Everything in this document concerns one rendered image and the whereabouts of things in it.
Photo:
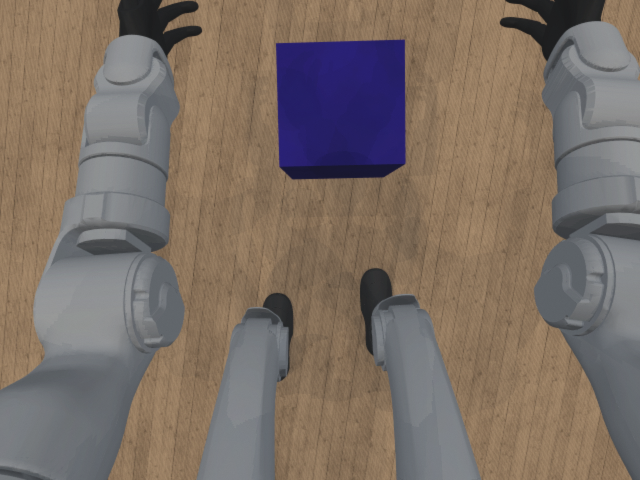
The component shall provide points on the robot right upper arm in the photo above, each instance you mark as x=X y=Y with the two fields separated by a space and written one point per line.
x=589 y=288

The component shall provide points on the left robot forearm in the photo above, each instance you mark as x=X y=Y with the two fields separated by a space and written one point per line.
x=119 y=203

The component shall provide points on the right robot thigh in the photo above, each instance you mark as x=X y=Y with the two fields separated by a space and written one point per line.
x=431 y=442

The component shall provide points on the robot left upper arm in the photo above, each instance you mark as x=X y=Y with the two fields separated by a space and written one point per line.
x=100 y=319

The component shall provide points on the left robot hand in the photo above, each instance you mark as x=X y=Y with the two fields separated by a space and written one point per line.
x=140 y=17

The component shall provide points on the right robot forearm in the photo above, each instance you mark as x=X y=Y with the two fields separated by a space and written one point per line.
x=593 y=95

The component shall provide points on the right robot hand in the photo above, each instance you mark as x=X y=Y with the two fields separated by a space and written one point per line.
x=559 y=16

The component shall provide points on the carton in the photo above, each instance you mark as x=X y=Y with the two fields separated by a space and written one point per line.
x=341 y=108

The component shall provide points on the right robot foot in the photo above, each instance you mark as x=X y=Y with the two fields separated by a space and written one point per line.
x=375 y=287

